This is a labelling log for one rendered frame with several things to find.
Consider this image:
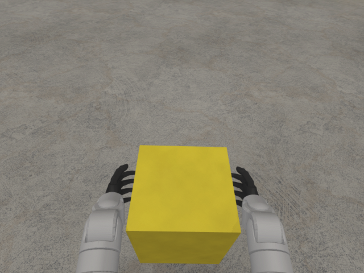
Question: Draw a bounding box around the right robot hand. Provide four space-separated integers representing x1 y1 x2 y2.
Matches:
231 167 258 207

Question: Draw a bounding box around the robot left forearm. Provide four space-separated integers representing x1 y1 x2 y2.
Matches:
76 192 125 273

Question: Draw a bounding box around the left robot hand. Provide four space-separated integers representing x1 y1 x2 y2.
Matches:
106 164 135 203

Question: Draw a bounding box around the robot right forearm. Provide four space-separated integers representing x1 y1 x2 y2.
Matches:
242 195 293 273

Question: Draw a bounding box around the carton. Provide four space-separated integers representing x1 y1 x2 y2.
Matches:
126 145 241 264

